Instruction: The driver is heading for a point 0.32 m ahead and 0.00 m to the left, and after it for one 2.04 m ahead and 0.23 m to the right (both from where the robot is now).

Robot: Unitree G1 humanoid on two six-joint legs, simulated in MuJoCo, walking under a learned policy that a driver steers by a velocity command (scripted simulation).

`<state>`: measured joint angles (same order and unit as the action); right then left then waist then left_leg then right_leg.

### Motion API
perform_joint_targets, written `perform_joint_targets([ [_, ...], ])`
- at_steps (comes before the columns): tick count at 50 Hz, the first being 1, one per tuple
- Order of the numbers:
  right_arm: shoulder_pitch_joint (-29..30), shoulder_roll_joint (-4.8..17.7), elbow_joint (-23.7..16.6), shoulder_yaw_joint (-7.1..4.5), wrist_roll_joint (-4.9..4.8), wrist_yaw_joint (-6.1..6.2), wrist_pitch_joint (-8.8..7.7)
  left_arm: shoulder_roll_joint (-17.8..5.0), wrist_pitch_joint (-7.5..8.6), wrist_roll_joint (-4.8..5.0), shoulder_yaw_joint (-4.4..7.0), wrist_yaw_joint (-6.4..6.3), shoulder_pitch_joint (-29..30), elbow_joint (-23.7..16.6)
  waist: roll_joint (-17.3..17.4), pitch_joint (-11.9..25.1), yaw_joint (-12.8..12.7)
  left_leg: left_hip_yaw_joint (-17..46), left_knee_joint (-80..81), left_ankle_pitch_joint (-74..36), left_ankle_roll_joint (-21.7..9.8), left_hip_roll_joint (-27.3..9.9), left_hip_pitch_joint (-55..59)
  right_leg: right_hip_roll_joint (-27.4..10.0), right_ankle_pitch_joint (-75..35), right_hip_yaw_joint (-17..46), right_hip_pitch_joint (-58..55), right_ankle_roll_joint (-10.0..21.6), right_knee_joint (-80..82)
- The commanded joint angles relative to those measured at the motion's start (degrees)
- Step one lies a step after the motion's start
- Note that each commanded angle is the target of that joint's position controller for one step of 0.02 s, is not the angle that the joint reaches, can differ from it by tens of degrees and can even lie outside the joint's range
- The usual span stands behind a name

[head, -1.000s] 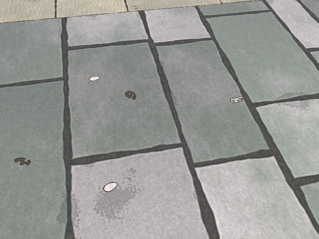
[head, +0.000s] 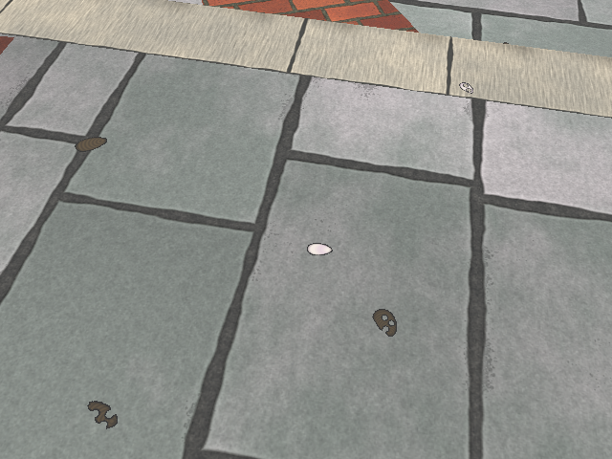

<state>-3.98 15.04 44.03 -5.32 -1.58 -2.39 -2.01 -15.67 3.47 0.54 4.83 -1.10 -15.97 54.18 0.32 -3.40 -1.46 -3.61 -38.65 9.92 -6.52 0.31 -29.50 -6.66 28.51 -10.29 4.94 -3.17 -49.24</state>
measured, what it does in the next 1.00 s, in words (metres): walks ahead: right foot, then left foot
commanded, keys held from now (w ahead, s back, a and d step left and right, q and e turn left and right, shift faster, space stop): w+q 0.12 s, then w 0.02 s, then no key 0.04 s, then e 0.76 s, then no key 0.06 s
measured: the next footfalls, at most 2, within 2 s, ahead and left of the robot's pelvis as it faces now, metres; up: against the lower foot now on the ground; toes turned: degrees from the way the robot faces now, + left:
right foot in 0.44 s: +0.41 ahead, -0.08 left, +0.00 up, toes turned +5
left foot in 0.84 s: +0.39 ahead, +0.15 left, +0.00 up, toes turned -15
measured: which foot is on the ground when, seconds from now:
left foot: down 0.00-0.44, up 0.46-0.82, down 0.84-1.00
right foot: up 0.00-0.42, down 0.44-0.86, up 0.88-1.00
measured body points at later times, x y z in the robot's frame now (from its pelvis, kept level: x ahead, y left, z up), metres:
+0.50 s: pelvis +0.24 +0.00 +0.01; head +0.28 +0.00 +0.46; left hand +0.40 +0.27 -0.09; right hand +0.36 -0.27 -0.11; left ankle +0.11 +0.08 -0.67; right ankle +0.37 -0.08 -0.71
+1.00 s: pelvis +0.31 +0.05 +0.03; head +0.34 +0.07 +0.48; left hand +0.52 +0.30 -0.08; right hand +0.36 -0.26 -0.06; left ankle +0.35 +0.16 -0.71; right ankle +0.29 -0.09 -0.63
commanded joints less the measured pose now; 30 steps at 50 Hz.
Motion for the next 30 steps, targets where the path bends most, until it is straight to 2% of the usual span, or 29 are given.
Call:
perform_joint_targets([
  [1,-19.63,12.69,0.65,-3.37,1.06,0.5,-1.53,-6.33,5.27,2.58,0.14,1.16,7.29,-9.83,6.99,17.53,8.55,46.17,23.6,8.29,-15.85,-18.92,49.64,5.46,1.73,14.8,44.3,2.92,-32.43],
  [2,-16.81,10.26,0.33,-2.69,0.72,0.61,-2.07,-6.05,6.02,2.25,-0.1,1.1,8.12,-9.74,4.4,12.98,6.78,37.87,22.51,3.7,-13.54,-16.57,42.67,2.78,-3.36,14.69,43.73,4.39,-28.25],
  [3,-11.75,8.02,-0.87,-2.01,0.6,0.66,-2.21,-6.38,6.05,0.63,0.26,0.63,7.72,-8.74,0.92,9.91,4.03,31.69,22.4,-1.67,-11.57,-14.16,33.91,0.51,-7.08,14.95,39.19,4.45,-23.03],
  [4,-8.52,6.13,-2.05,-1.29,0.97,0.84,-2.3,-7.4,5.36,-0.18,0.94,0.47,6.73,-8.31,1.2,8.67,1.83,27.62,23.4,-6.74,-10.59,-12.41,27.59,-0.89,-9.2,15.35,34.38,4.3,-19.16],
  [5,-7.63,5.97,-2.62,-1.09,1.26,1.06,-2.35,-7.5,4.46,-0.34,1.19,0.58,6.19,-8.41,1.55,8.12,0.72,26.4,24.7,-8.9,-10.49,-11.68,24.06,-1.19,-10.34,15.38,31.48,3.86,-16.86],
  [7,-8.88,7.22,-2.37,-1.26,0.91,1.76,-2.66,-5.87,3.16,-0.92,0.98,0.55,6.61,-8.83,0.7,6.85,0.13,22.98,26.1,-13.98,-10.71,-10.84,20.65,-0.82,-12.76,14.14,30.43,2.3,-11.51],
  [9,-10.33,8.61,-1.84,-1.47,1.1,2.72,-2.71,-4.74,2.55,-1.45,0.57,0.28,9.87,-9.91,0.92,4.64,0.7,18.12,25.66,-26.81,-9.76,-9.53,18.62,0.34,-18.14,12.58,31.18,0.68,-4.65],
  [11,-11.07,7.47,-0.98,-0.99,1.29,3.39,-2.21,-2.98,2.56,-1.45,-0.19,0.76,11.51,-9.97,2.59,4.65,1.46,11.42,24.12,-34.46,-6.6,-6.3,17.25,1.82,-26.6,10.81,27.8,0.77,4.78],
  [13,-13.17,6.69,0.11,-0.59,1.42,3.76,-1.84,-2.02,2.86,-0.99,-0.79,1.64,14.22,-10.11,3.98,5.27,3.66,8.62,23.58,-33.86,-3.97,-5.2,17.33,3.4,-36.67,9.45,23.95,1.78,11.94],
  [15,-14.24,6.68,1.19,-0.2,1.77,3.94,-1.8,-2.54,2.89,-0.56,-0.93,2.3,15.86,-10.36,4.44,5.3,4.72,8.75,23.24,-31.19,-2.94,-6.52,19.21,4.07,-40.88,9.55,22.52,2.79,15.33],
  [18,-12.74,6.86,2.16,0.0,2.45,3.85,-1.8,-4.18,2.78,-0.64,-0.77,2.99,16.2,-10.63,4.44,4.83,4.3,9.46,19.82,-31.96,-2.94,-9.42,24.61,4.43,-34.91,10.55,23.74,4.9,17.6],
  [20,-10.84,7.93,2.19,-0.33,2.16,4.08,-1.37,-6.5,3.01,-0.88,-0.13,3.46,13.83,-10.57,4.66,5.48,2.5,9.66,14.21,-38.27,-2.58,-10.37,28.19,5.95,-28.14,9.89,23.09,6.68,18.79],
  [21,-9.44,8.24,1.8,-0.41,1.72,4.51,-0.9,-7.8,3.19,-1.13,0.46,3.64,9.85,-9.63,4.35,7.0,0.25,8.57,8.5,-42.18,-1.41,-9.05,29.03,7.5,-29.31,8.68,19.14,7.71,21.99],
  [22,-9.68,8.38,1.18,-0.4,1.89,4.89,-0.61,-10.35,3.34,-1.47,1.37,3.62,5.29,-8.84,1.8,10.25,-1.45,6.62,-0.85,-39.54,1.0,-5.77,27.08,5.81,-43.15,11.22,11.48,9.71,23.56],
  [23,-11.63,7.2,-0.64,0.06,3.18,4.97,-0.85,-13.92,3.05,-2.12,2.05,3.4,1.54,-9.4,-6.54,16.39,-0.61,4.27,-18.47,-18.36,4.63,0.32,15.54,-3.33,-65.0,23.82,-2.53,15.59,20.71],
  [24,-17.59,3.22,-0.43,1.36,3.17,4.39,-1.03,-13.16,2.17,-2.49,1.42,3.29,1.04,-9.66,-17.1,22.53,1.5,5.53,-34.6,27.69,8.32,7.82,-1.45,-14.82,-73.33,42.1,-16.13,26.48,23.03],
  [25,-16.76,7.35,0.2,0.8,2.34,3.6,-0.83,-9.82,1.2,-0.99,0.78,3.02,1.92,-10.66,-10.05,24.44,0.01,11.39,-39.24,27.29,8.07,4.72,-3.82,-13.24,-57.48,43.84,-14.33,25.58,25.53],
  [26,-12.41,8.06,-0.87,0.38,1.0,3.49,-0.1,-8.78,0.31,-0.26,0.62,2.55,5.82,-12.2,-6.36,17.96,0.02,10.91,-40.35,23.47,8.32,2.73,-7.61,-10.94,-43.9,39.61,-8.06,23.34,27.17],
  [27,-9.56,7.93,-1.27,0.26,1.19,3.89,0.77,-7.86,-0.61,0.1,0.28,2.11,7.91,-13.0,-1.38,13.31,0.29,9.98,-37.46,20.5,8.46,1.06,-7.89,-8.64,-33.76,36.51,-0.56,20.88,29.88],
  [28,-7.87,7.97,-1.93,-0.03,1.75,4.44,1.63,-7.69,-1.33,0.03,0.12,1.65,9.31,-13.65,-0.07,10.06,1.02,9.82,-32.91,18.2,8.48,-0.33,-6.22,-7.23,-26.45,34.99,6.35,19.28,32.0],
  [30,-8.09,5.78,-2.63,0.34,2.04,4.98,2.4,-8.53,-2.4,-1.09,0.5,1.11,10.46,-14.4,-4.91,7.76,2.63,7.96,-21.48,15.66,8.63,0.06,-0.43,-2.43,-20.28,31.53,14.37,16.94,34.25],
])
